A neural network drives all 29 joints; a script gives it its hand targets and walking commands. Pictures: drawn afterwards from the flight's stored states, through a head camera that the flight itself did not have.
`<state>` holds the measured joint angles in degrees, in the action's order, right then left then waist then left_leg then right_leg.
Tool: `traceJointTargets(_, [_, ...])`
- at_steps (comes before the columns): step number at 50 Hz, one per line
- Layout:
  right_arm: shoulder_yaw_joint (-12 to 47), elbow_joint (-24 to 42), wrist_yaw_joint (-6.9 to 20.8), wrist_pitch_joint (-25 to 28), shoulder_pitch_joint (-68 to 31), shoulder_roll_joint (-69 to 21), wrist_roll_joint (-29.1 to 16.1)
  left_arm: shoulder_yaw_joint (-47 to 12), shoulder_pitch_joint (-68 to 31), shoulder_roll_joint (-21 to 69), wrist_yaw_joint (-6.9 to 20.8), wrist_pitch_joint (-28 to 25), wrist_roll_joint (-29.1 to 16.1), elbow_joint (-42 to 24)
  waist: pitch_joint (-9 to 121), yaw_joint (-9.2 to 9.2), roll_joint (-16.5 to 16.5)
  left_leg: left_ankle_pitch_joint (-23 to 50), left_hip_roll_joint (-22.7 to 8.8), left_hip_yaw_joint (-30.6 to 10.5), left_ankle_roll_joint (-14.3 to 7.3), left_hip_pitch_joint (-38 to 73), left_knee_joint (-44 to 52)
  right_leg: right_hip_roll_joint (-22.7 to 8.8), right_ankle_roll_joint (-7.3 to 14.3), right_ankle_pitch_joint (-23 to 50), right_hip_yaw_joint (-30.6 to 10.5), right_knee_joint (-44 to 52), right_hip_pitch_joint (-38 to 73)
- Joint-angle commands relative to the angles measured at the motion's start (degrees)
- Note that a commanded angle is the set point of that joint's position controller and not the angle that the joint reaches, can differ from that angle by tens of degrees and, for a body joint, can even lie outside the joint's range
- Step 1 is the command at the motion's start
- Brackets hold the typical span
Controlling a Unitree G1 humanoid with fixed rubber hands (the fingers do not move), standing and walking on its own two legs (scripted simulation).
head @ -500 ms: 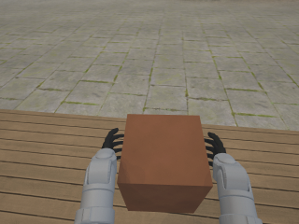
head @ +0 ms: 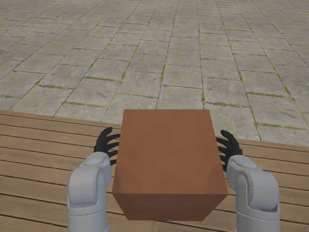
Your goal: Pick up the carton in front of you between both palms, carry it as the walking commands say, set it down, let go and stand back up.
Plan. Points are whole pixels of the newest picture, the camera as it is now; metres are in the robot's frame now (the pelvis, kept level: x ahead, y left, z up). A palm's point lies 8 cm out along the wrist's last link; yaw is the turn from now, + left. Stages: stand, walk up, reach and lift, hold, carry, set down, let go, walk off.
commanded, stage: carry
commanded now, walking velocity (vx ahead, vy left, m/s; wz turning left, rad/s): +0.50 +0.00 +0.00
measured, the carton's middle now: (165, 168) +0.29 +0.01 +0.03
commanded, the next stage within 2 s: none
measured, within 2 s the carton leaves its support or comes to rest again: neither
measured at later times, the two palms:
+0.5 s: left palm (133, 88) +0.58 +0.14 +0.06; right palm (215, 90) +0.59 -0.16 +0.06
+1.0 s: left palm (135, 38) +0.94 +0.17 +0.10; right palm (197, 41) +0.93 -0.13 +0.10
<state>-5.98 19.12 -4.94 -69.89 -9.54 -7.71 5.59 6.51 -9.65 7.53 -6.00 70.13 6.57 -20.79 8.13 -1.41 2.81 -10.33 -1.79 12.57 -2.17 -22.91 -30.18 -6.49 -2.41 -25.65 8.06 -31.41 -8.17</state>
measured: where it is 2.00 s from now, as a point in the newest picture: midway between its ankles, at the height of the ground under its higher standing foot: (161, 171)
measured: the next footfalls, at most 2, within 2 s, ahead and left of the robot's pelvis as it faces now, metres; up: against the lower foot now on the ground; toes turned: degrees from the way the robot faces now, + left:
right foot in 0.38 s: +0.42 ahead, -0.10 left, +0.00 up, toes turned -11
left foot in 0.86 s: +0.80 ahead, +0.11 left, +0.00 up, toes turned +6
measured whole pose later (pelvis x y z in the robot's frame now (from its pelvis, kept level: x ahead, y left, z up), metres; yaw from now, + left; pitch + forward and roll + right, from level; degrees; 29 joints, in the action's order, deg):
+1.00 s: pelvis +0.61 +0.03 +0.00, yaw +0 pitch +3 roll +0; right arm -8.9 11.7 -7.1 -71.5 -24.0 -5.5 4.8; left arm 10.1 -26.0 3.3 -6.0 71.4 4.8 -11.0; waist -0.4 2.1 2.2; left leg -9.6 -0.9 12.9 -5.7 -25.6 -31.6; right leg -1.6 0.8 -29.8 3.0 -60.1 -21.8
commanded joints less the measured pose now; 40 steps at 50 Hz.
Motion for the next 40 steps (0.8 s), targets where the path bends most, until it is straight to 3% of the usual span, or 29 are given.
traceJointTargets(1, [37.04,2.46,12.81,-0.61,-26.76,-46.55,-20.67,-41.84,-32.36,46.94,15.38,2.29,-26.17,-4.62,11.99,3.82,-21.10,-7.48,-22.76,-40.94,-11.11,37.95,17.31,5.88,0.62,-5.56,1.29,-26.82,-34.55])
traceJointTargets(2, [37.02,3.69,12.51,-1.07,-27.98,-46.73,-21.04,-41.66,-32.44,47.59,15.79,2.61,-26.58,-3.25,11.23,3.34,-14.67,-2.13,-24.39,-40.87,-12.98,36.98,15.85,2.26,2.06,-6.10,-4.11,-33.69,-38.43])
traceJointTargets(3, [37.30,3.97,12.33,-1.45,-28.89,-47.68,-21.18,-41.04,-32.34,47.77,16.09,2.72,-26.79,-2.45,10.92,3.27,-9.60,4.26,-22.89,-36.58,-12.30,35.48,14.48,0.24,2.96,-4.68,-5.71,-35.52,-39.24])
traceJointTargets(4, [37.66,4.38,12.35,-1.58,-29.92,-48.51,-21.47,-40.89,-31.68,48.80,16.21,2.72,-26.87,-1.41,11.89,3.17,-6.10,4.47,-21.82,-32.58,-10.73,34.68,14.86,-0.85,3.31,-1.85,-6.26,-34.72,-39.42])
traceJointTargets(5, [38.31,4.64,12.52,-1.61,-31.07,-49.77,-21.98,-40.69,-31.00,49.70,16.21,2.55,-26.59,-0.46,11.41,3.05,-4.89,5.88,-20.26,-27.75,-8.66,32.84,16.02,-1.54,3.25,1.47,-6.12,-30.94,-38.10])
traceJointTargets(7, [39.39,4.37,13.26,-1.37,-31.46,-51.74,-23.13,-40.40,-29.44,51.10,15.90,1.80,-25.00,0.69,10.70,2.96,-7.05,11.82,-17.25,-20.17,-6.13,31.47,17.12,-0.05,2.68,7.11,-3.45,-24.24,-35.17])
traceJointTargets(10, [40.32,4.27,14.59,-0.80,-30.62,-52.62,-24.35,-40.09,-26.46,53.33,15.01,0.44,-22.51,1.64,9.18,2.65,-8.71,17.95,-13.88,-12.83,-5.06,30.54,17.23,1.83,2.01,13.57,-0.44,-14.39,-32.26])
traceJointTargets(15, [40.54,3.42,15.74,0.12,-27.02,-51.73,-24.28,-40.32,-23.52,53.47,14.28,-0.48,-20.58,0.50,4.55,2.73,-12.57,26.65,-11.19,-5.49,-3.26,26.74,16.43,4.93,3.34,22.40,5.52,0.36,-22.14])
traceJointTargets(18, [40.86,4.10,15.85,0.31,-26.29,-50.99,-23.92,-40.69,-22.41,53.39,14.71,-0.73,-21.10,0.63,8.53,1.36,-12.27,37.72,-9.67,0.36,-0.71,24.15,3.31,8.88,4.67,22.79,9.88,4.49,-5.09])
traceJointTargets(19, [40.93,4.34,15.87,0.37,-26.11,-50.55,-23.71,-40.53,-22.03,53.24,14.97,-0.86,-21.24,0.84,11.70,0.66,-10.36,33.26,-8.05,1.64,0.66,18.85,-5.52,8.84,4.76,18.84,9.93,4.90,5.80])
traceJointTargets(20, [41.00,4.63,15.97,0.47,-26.69,-49.95,-23.56,-40.28,-21.65,53.02,15.20,-0.87,-21.23,1.01,15.18,-0.80,-4.83,17.43,-6.82,0.44,1.84,10.28,-18.69,-0.74,5.43,9.97,-2.78,6.68,15.58])
traceJointTargets(21, [41.82,6.00,15.94,0.21,-28.00,-50.42,-23.85,-39.94,-22.30,52.51,15.49,-1.55,-20.84,2.73,18.69,-0.10,11.44,-3.93,0.92,-2.16,4.40,-7.54,-36.28,-17.38,15.01,0.91,-33.71,14.71,26.43])
traceJointTargets(22, [41.84,5.62,16.00,0.54,-28.25,-50.57,-23.76,-40.57,-21.65,54.17,15.70,-1.83,-21.85,2.46,16.30,-0.25,10.23,-16.31,1.17,-9.35,2.72,-14.62,-43.91,-19.08,17.05,8.76,-38.72,19.29,24.61])
traceJointTargets(23, [42.01,5.32,15.99,1.10,-28.47,-52.15,-23.85,-41.12,-22.80,55.43,15.89,-2.19,-22.85,1.33,15.46,0.08,7.79,-15.15,-1.70,-11.79,1.10,-15.80,-46.35,-17.34,15.91,17.08,-31.86,17.88,22.27])
traceJointTargets(25, [42.22,5.14,15.76,2.39,-27.75,-54.78,-23.86,-42.66,-25.41,57.95,16.09,-2.99,-24.07,-1.09,14.43,0.49,-2.23,-9.50,-5.32,-12.95,0.18,-14.49,-41.38,-14.57,12.51,25.80,-21.87,16.45,15.38])
traceJointTargets(27, [42.32,5.15,15.10,3.40,-25.96,-56.35,-23.10,-43.60,-25.62,58.48,16.39,-3.53,-25.25,-2.58,15.04,0.71,0.70,-6.49,-5.52,-11.44,0.54,-11.45,-34.39,-12.41,10.10,24.98,-14.81,17.89,12.43])
traceJointTargets(29, [42.43,4.76,14.34,4.25,-23.37,-56.74,-21.85,-44.11,-23.96,57.76,16.94,-3.74,-25.90,-3.32,14.29,0.59,2.79,-5.31,-4.71,-9.00,1.25,-11.28,-27.86,-10.91,10.10,24.69,-10.35,19.24,11.83])
traceJointTargets(33, [42.67,6.16,13.18,4.56,-21.90,-54.98,-20.66,-43.82,-21.83,54.37,17.63,-3.52,-26.08,-4.27,9.54,0.56,4.81,0.25,-3.38,-4.76,2.20,-12.93,-12.77,-8.22,10.06,30.24,-3.86,19.56,12.44])
traceJointTargets(36, [43.15,8.28,12.81,3.50,-24.55,-51.48,-21.47,-43.03,-22.76,50.63,17.16,-2.72,-25.52,-4.88,6.74,-0.01,5.61,4.72,-1.88,-1.93,1.29,-11.56,-5.94,-7.13,9.79,33.37,-0.95,18.08,12.42])
traceJointTargets(38, [42.99,8.96,12.75,2.33,-27.79,-48.26,-22.43,-42.24,-24.83,47.68,16.44,-1.93,-24.90,-4.71,4.67,-0.92,5.70,7.54,-0.42,-0.29,0.32,-10.05,-3.89,-6.42,9.31,39.99,1.10,14.21,12.29])
traceJointTargets(40, [42.08,8.13,12.69,1.02,-30.48,-44.75,-22.96,-41.50,-28.07,44.61,15.58,-1.02,-24.50,-3.56,4.58,-0.19,5.86,9.83,0.91,0.96,-0.47,-3.84,-1.32,-6.13,7.77,46.91,2.98,7.97,10.62])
